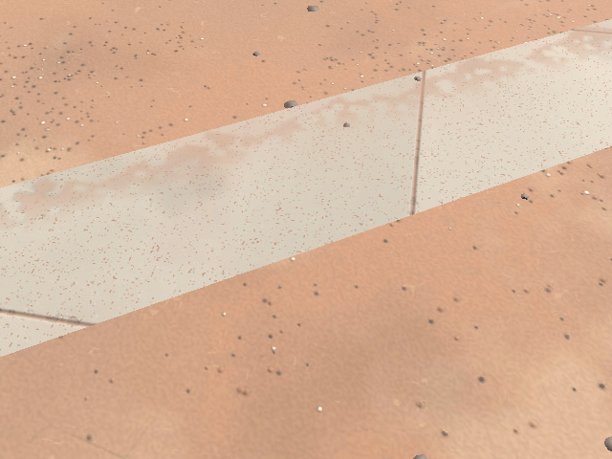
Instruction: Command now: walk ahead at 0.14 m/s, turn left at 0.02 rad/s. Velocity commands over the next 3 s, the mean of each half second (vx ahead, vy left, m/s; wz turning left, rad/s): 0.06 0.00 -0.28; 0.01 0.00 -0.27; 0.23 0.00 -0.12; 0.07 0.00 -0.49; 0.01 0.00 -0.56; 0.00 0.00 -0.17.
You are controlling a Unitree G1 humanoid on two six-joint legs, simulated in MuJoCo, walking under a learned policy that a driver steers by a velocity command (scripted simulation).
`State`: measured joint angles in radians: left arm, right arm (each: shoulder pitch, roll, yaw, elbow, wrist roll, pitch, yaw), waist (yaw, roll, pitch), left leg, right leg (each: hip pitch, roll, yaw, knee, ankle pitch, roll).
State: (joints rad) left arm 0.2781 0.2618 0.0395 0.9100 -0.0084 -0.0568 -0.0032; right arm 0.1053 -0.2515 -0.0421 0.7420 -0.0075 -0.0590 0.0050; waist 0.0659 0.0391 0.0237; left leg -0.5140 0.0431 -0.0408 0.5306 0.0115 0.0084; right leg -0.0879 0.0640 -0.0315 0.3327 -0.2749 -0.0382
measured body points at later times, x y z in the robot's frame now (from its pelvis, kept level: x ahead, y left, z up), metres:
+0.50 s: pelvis +0.05 -0.02 -0.01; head +0.07 -0.06 +0.44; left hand +0.17 +0.25 -0.11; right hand +0.16 -0.32 -0.13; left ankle +0.11 +0.12 -0.69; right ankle +0.04 -0.11 -0.74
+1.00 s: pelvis +0.08 -0.01 +0.00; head +0.10 +0.00 +0.45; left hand +0.28 +0.20 -0.12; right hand +0.10 -0.30 -0.12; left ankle +0.11 +0.11 -0.74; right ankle +0.04 -0.11 -0.74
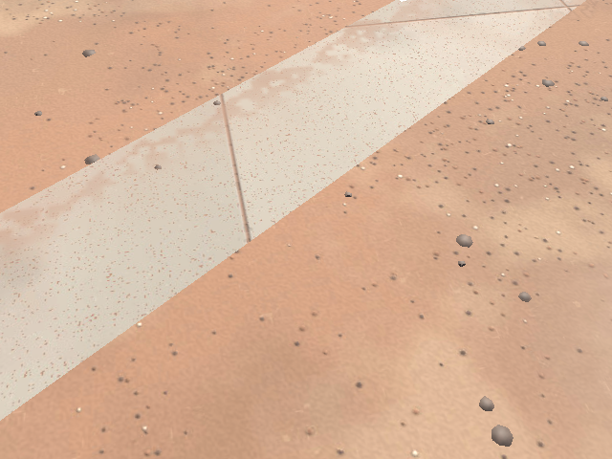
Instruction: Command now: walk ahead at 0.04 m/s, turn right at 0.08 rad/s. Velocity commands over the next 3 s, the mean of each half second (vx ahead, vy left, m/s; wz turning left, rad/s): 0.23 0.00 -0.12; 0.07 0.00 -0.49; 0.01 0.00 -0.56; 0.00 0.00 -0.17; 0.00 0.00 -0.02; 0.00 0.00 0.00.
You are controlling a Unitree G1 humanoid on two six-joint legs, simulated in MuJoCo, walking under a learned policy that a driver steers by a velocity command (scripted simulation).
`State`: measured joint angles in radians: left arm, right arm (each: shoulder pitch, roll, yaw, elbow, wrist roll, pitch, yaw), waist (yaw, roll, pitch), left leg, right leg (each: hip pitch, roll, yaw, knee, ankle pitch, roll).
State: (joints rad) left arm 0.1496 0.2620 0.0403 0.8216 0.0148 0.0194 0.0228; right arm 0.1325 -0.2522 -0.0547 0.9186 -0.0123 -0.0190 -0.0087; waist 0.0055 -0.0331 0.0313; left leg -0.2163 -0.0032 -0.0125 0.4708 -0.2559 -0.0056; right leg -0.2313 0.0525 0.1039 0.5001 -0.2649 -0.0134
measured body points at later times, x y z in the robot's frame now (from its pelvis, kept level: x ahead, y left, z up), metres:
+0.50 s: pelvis +0.11 -0.02 +0.01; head +0.14 -0.04 +0.46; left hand +0.08 +0.24 -0.12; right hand +0.30 -0.28 -0.10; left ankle +0.23 +0.12 -0.69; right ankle +0.02 -0.11 -0.74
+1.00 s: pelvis +0.19 -0.01 +0.00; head +0.23 -0.03 +0.45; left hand +0.42 +0.22 -0.10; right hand +0.23 -0.32 -0.12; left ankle +0.29 +0.09 -0.74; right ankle +0.18 -0.13 -0.71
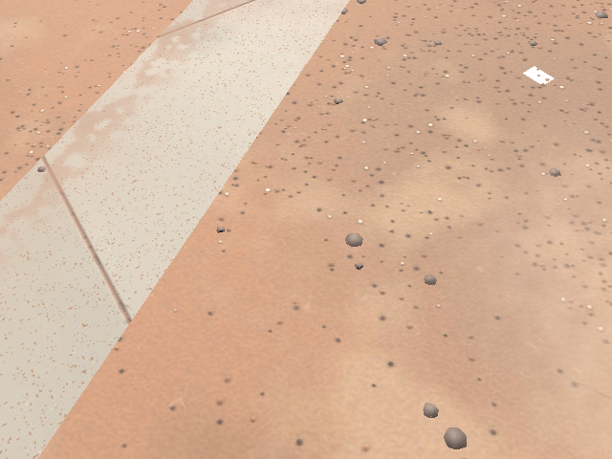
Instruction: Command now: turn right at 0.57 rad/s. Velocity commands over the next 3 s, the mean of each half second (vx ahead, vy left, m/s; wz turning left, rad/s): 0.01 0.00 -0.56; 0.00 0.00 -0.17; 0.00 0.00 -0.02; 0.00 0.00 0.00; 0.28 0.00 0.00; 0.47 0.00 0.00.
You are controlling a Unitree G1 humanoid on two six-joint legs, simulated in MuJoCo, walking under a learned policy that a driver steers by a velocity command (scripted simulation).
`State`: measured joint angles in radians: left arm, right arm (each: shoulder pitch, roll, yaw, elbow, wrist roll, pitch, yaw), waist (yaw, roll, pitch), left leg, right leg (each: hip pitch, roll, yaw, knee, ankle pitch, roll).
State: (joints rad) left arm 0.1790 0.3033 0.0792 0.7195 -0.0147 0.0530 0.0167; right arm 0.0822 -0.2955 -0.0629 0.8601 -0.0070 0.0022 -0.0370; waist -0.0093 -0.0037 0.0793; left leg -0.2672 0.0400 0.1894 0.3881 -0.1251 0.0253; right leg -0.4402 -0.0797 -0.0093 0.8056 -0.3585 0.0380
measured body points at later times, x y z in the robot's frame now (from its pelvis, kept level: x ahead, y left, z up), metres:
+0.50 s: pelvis +0.03 -0.02 +0.00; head +0.06 -0.04 +0.45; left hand +0.26 +0.21 -0.08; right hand +0.10 -0.34 -0.11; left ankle +0.08 +0.12 -0.72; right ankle +0.02 -0.12 -0.74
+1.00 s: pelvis +0.03 -0.02 +0.00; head +0.05 -0.03 +0.45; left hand +0.24 +0.19 -0.11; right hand +0.06 -0.31 -0.13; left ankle +0.08 +0.11 -0.74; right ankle -0.03 -0.14 -0.74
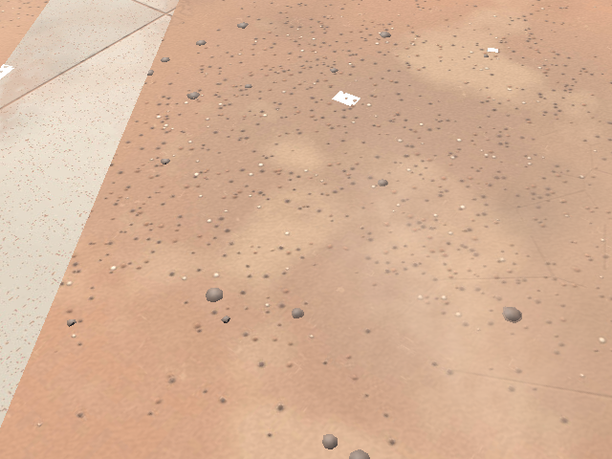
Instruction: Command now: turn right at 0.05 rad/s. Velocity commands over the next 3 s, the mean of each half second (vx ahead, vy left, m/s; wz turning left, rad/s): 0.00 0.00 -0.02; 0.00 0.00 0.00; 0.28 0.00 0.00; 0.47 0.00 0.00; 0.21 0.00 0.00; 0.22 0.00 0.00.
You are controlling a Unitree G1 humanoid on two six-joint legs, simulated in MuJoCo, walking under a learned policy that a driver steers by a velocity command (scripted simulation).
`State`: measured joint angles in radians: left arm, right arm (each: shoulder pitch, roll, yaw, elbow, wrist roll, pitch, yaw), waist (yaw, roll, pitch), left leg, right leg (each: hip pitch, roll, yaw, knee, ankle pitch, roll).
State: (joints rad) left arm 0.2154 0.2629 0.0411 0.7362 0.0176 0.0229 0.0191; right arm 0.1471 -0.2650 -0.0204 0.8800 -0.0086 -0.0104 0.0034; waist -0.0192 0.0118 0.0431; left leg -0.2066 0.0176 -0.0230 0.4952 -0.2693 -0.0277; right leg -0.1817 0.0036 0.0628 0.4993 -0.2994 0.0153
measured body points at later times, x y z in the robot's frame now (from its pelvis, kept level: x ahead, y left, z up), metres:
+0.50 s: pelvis +0.00 -0.01 +0.00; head +0.01 -0.01 +0.45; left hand +0.09 +0.25 -0.13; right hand +0.06 -0.29 -0.14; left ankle +0.00 +0.14 -0.74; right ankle -0.02 -0.13 -0.74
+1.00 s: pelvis +0.00 -0.01 +0.00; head +0.01 -0.01 +0.45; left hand +0.03 +0.25 -0.15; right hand +0.03 -0.26 -0.15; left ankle +0.00 +0.14 -0.74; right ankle -0.02 -0.13 -0.74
